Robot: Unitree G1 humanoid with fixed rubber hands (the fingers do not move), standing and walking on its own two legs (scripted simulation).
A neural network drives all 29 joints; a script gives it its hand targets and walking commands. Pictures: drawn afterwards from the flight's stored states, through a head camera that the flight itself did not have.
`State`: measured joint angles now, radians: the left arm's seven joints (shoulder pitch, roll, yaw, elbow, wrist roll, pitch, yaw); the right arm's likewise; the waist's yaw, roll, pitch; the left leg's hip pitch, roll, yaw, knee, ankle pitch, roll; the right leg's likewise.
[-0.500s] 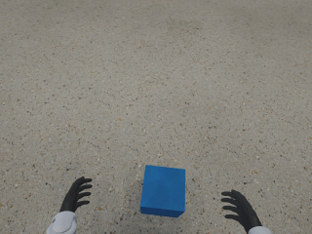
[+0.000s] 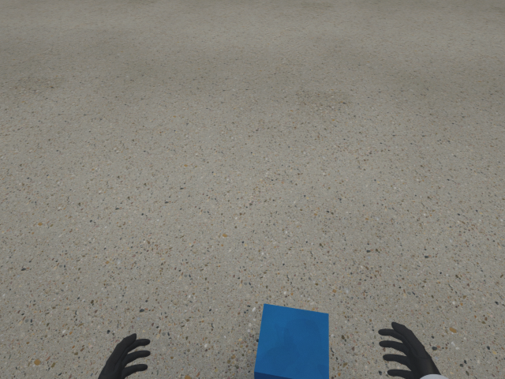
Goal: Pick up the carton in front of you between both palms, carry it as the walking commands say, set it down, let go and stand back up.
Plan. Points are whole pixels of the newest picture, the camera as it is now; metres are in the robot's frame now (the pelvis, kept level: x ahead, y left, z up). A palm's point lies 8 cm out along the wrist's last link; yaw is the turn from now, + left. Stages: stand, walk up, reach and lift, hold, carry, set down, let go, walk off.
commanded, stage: let go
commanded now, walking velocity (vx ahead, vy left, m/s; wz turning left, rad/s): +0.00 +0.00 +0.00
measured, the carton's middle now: (290, 353) +0.36 -0.11 -0.65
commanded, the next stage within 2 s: stand in 0.10 s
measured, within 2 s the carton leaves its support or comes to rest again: neither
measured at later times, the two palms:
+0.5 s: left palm out of the picture +0.13 +0.27 -0.07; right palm out of the picture +0.15 -0.31 -0.10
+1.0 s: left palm out of the picture +0.11 +0.27 -0.08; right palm out of the picture +0.13 -0.32 -0.10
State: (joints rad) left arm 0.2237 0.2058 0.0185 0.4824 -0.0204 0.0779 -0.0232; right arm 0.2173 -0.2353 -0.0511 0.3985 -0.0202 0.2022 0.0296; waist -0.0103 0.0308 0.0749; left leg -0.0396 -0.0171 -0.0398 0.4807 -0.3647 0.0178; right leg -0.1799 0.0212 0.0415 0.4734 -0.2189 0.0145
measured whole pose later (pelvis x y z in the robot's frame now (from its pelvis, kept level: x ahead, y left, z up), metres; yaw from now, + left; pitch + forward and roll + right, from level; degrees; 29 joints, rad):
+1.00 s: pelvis +0.01 -0.03 +0.00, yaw +3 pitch -2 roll +0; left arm 0.13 0.33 0.04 0.90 0.02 0.00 0.01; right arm 0.20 -0.38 -0.01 0.83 -0.03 0.00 -0.03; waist 0.01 0.05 0.03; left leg -0.06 0.00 -0.09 0.42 -0.34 -0.02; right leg -0.21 0.03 -0.01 0.48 -0.24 -0.03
